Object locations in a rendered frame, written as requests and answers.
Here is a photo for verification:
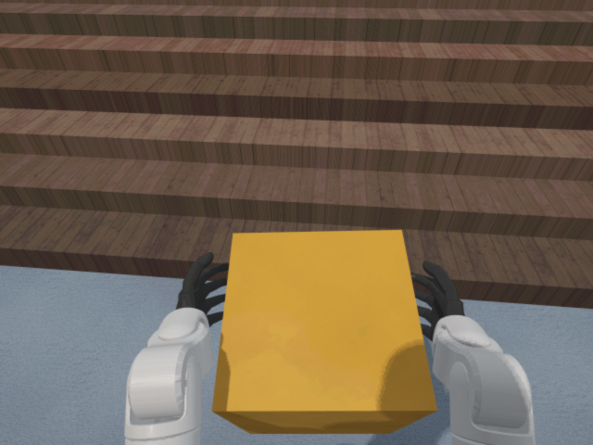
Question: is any robot left forearm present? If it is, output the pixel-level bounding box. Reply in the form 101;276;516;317
124;308;213;445

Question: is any left robot hand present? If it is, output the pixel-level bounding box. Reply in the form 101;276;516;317
176;252;229;327

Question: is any right robot hand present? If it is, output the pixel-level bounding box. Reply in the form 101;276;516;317
410;261;465;343

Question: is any robot right forearm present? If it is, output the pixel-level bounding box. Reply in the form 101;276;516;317
432;315;536;445

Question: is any carton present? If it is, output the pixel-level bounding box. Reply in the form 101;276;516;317
212;230;437;434

